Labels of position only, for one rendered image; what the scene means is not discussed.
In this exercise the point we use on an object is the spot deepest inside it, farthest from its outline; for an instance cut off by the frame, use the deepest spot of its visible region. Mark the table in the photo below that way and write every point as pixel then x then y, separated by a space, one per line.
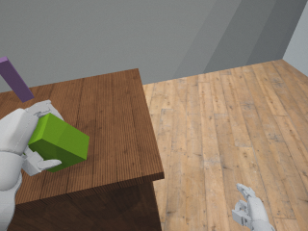
pixel 112 190

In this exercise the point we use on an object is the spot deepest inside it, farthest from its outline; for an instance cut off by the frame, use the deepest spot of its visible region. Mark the right robot forearm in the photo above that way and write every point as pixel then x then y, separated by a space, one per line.
pixel 261 225

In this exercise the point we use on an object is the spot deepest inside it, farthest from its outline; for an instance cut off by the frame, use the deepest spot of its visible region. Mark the robot right hand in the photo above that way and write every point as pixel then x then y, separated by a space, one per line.
pixel 253 210

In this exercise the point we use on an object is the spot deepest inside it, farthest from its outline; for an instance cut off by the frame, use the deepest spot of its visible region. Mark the sponge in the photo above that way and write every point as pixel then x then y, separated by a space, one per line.
pixel 54 139

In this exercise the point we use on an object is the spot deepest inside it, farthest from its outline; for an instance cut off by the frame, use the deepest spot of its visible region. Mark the left robot forearm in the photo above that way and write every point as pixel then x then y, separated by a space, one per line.
pixel 10 182

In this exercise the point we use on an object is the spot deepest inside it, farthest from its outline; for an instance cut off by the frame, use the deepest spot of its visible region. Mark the robot left hand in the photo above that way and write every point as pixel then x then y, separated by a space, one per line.
pixel 17 128

